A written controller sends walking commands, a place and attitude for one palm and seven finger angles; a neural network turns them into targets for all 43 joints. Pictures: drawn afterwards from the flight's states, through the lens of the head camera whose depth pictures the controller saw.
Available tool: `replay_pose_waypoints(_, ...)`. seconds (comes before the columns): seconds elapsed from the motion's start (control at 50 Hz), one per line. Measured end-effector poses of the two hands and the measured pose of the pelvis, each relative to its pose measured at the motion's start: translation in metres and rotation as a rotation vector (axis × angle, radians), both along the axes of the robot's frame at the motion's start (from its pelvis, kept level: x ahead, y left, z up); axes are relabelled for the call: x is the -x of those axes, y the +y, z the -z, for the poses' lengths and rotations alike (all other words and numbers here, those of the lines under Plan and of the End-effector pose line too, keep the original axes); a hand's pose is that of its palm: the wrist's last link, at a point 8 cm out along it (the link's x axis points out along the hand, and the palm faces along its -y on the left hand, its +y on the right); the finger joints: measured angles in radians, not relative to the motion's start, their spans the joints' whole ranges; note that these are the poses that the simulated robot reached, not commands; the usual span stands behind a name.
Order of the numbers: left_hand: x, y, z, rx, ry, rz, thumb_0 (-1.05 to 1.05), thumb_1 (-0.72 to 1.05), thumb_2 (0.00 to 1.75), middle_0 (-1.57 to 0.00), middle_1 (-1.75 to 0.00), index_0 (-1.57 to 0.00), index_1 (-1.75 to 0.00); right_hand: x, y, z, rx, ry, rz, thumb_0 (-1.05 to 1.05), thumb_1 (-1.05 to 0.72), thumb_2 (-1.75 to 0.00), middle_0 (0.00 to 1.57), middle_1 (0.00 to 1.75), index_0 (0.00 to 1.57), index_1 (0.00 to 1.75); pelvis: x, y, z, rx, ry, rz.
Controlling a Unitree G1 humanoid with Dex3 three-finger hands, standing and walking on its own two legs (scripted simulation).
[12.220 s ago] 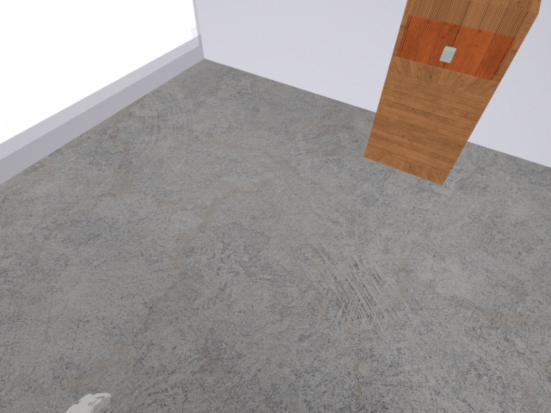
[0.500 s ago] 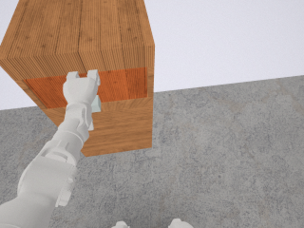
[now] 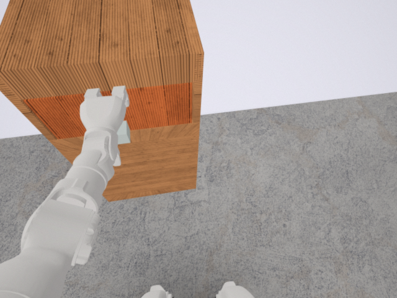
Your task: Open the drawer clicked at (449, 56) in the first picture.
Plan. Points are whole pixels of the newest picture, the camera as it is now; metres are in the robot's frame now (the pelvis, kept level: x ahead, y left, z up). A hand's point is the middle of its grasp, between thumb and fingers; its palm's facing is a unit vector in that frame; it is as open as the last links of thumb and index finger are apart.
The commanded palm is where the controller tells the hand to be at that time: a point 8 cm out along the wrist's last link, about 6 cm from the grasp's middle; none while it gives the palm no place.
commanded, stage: move the hooked fingers above the handle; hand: left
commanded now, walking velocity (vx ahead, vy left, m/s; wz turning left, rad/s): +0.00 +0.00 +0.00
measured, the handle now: (120, 126) +0.54 +0.16 -0.06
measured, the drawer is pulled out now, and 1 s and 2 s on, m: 0.00 0.00 0.00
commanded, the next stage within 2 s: lower the fingers behind the handle in 0.22 s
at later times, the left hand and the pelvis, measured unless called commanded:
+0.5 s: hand (114, 130) +0.49 +0.15 -0.01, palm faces -0.07 -0.02 -1.00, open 13.8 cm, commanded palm +0.47 +0.15 +0.05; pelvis +0.01 +0.00 +0.00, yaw +0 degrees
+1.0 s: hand (117, 140) +0.48 +0.15 -0.04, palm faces -0.07 -0.03 -1.00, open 13.8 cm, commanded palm +0.46 +0.15 +0.01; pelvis -0.01 -0.01 -0.02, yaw +0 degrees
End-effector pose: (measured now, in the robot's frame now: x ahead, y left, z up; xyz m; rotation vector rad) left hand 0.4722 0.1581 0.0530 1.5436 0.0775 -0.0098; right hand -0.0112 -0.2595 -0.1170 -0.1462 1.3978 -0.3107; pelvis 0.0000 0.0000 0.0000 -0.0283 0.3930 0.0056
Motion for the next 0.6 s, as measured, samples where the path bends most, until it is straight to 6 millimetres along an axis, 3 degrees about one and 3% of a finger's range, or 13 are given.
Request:
replay_pose_waypoints(0.26,-0.001,-0.002,0.002,0.009,0.002,-0.013,0.00,-0.49,0.30,-0.31,-1.20,-0.32,-1.20,-0.020,-0.001,0.000,0.002,-0.027,-0.016,0.01,-0.90,-0.90,0.20,0.30,0.20,0.30,-0.005,0.001,-0.001,0.001,-0.001,0.000)
replay_pose_waypoints(0.4,0.000,-0.003,0.000,-0.005,-0.009,-0.006,0.00,-0.49,0.30,-0.31,-1.20,-0.32,-1.20,-0.022,0.000,0.002,-0.009,-0.020,-0.018,0.01,-0.90,-0.90,0.20,0.30,0.20,0.30,-0.007,0.000,-0.001,-0.001,-0.005,-0.001)
replay_pose_waypoints(0.6,0.004,-0.008,0.015,0.008,0.012,0.005,0.00,-0.49,0.30,-0.31,-1.20,-0.32,-1.20,-0.018,-0.004,0.006,-0.006,-0.011,-0.016,0.01,-0.90,-0.90,0.20,0.30,0.20,0.30,-0.006,-0.004,0.003,-0.004,0.012,0.001)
